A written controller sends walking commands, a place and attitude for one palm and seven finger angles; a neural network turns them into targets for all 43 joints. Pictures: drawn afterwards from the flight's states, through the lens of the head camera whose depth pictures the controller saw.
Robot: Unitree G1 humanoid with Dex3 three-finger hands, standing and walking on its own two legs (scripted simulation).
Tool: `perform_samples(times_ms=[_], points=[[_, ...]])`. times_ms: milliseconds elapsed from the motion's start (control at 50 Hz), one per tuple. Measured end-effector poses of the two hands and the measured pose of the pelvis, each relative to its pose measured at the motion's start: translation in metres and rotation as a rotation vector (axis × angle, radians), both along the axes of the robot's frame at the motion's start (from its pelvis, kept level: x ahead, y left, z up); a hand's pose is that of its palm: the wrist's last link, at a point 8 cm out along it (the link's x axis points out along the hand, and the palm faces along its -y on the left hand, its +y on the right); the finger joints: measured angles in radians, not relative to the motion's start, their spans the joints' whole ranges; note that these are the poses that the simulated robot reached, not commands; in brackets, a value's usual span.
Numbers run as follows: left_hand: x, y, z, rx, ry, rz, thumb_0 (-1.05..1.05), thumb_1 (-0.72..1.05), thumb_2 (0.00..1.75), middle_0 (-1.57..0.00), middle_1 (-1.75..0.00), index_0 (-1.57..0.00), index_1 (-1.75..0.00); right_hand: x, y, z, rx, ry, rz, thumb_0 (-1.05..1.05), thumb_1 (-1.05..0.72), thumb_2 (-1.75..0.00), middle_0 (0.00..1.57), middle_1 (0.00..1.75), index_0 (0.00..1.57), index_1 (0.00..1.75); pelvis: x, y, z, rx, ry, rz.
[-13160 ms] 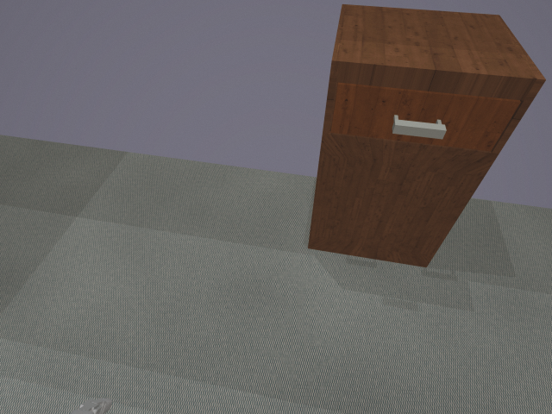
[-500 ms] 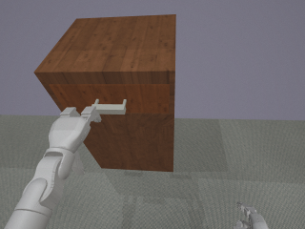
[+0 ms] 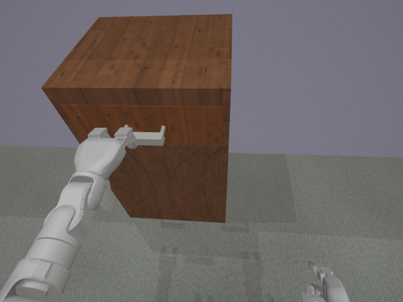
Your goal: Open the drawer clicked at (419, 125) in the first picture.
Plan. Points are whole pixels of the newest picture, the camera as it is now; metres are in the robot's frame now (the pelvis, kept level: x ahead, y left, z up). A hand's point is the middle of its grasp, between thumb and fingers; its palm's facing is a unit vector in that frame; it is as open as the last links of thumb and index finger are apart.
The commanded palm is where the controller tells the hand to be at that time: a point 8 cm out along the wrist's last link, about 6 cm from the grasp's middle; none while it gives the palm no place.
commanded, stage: move the hooked fingers above the handle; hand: left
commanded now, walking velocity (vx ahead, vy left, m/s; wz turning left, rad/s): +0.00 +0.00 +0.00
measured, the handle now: (143, 133) +0.56 +0.25 -0.05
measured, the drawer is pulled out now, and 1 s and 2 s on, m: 0.00 0.00 0.00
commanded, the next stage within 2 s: none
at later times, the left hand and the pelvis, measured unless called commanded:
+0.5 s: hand (122, 152) +0.41 +0.24 +0.04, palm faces -0.02 +0.00 -1.00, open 13.8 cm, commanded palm +0.39 +0.25 +0.09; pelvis +0.00 +0.01 -0.01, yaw -2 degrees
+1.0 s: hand (126, 140) +0.47 +0.25 +0.02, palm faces -0.06 +0.02 -1.00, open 13.8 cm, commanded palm +0.46 +0.26 +0.07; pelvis +0.00 +0.01 -0.02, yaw -2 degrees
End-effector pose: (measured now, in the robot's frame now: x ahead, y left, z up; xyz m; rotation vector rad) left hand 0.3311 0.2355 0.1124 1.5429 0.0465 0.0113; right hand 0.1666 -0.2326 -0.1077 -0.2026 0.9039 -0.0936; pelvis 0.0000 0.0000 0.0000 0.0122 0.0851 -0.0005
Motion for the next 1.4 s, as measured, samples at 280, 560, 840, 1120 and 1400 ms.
perform_samples(times_ms=[280, 560, 840, 1120, 1400], points=[[0.042, 0.006, -0.015, 0.011, 0.01, -0.009, 0.0, -0.49, 0.3, -0.32, -1.2, -0.31, -1.2, -0.073, -0.02, -0.019, -0.031, 0.187, -0.138, 0.01, -0.9, -0.9, 0.2, 0.3, 0.2, 0.3, 0.004, 0.009, -0.005, -0.002, 0.063, -0.024], [0.07, 0.007, -0.023, 0.031, 0.007, 0.001, 0.0, -0.49, 0.3, -0.32, -1.2, -0.32, -1.2, -0.095, -0.022, -0.024, -0.034, 0.236, -0.184, 0.01, -0.9, -0.9, 0.2, 0.3, 0.2, 0.3, 0.003, 0.011, -0.009, -0.004, 0.103, -0.029], [0.096, 0.011, -0.034, 0.044, 0.04, -0.015, 0.0, -0.49, 0.3, -0.32, -1.2, -0.32, -1.2, -0.117, -0.03, -0.028, -0.068, 0.284, -0.201, 0.01, -0.9, -0.9, 0.2, 0.3, 0.2, 0.3, -0.003, 0.01, -0.016, -0.01, 0.16, -0.022], [0.136, 0.013, -0.045, 0.031, 0.051, -0.004, 0.0, -0.49, 0.3, -0.32, -1.2, -0.31, -1.2, -0.182, -0.031, -0.032, -0.102, 0.46, -0.274, 0.01, -0.9, -0.9, 0.2, 0.3, 0.2, 0.3, -0.004, 0.017, -0.026, -0.018, 0.238, -0.032], [0.154, 0.016, -0.053, 0.024, 0.049, 0.002, 0.0, -0.49, 0.3, -0.32, -1.2, -0.31, -1.2, -0.208, -0.013, -0.036, -0.075, 0.551, -0.306, 0.01, -0.9, -0.9, 0.2, 0.3, 0.2, 0.3, 0.001, 0.026, -0.031, -0.024, 0.278, -0.049]])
